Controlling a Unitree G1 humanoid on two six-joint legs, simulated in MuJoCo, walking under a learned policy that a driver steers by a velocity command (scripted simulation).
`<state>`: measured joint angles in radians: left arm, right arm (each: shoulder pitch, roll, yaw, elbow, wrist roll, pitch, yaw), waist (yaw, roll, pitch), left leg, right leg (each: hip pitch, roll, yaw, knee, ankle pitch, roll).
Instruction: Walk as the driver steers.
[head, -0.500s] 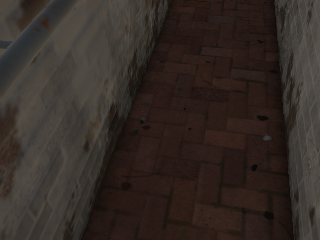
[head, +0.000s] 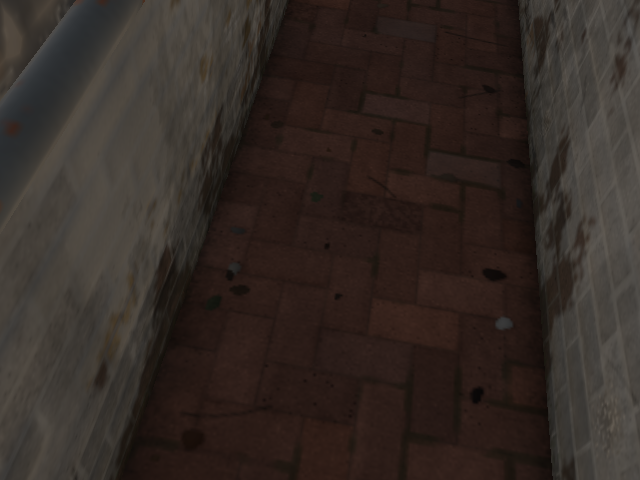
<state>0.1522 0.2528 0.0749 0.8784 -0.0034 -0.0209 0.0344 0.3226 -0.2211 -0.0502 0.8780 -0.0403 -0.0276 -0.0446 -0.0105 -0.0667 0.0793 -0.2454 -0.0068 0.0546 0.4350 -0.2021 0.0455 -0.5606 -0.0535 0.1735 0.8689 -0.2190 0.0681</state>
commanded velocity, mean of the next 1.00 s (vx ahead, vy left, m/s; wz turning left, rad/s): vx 0.02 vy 0.00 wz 0.00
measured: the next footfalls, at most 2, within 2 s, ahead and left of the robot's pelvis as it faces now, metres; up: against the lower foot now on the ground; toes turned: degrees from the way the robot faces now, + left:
right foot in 0.14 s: +0.15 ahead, -0.19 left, +0.00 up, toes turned +3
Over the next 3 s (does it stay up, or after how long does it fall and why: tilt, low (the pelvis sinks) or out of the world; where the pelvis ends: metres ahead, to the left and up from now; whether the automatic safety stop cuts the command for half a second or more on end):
stays up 0.45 -0.12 -0.01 its command is cut before an obstacle after 2.4 s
